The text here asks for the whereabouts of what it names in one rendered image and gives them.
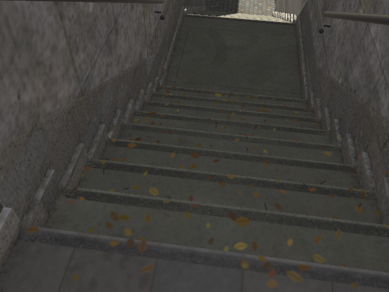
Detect stairs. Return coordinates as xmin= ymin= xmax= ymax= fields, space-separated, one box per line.
xmin=44 ymin=85 xmax=389 ymax=273
xmin=188 ymin=11 xmax=290 ymax=23

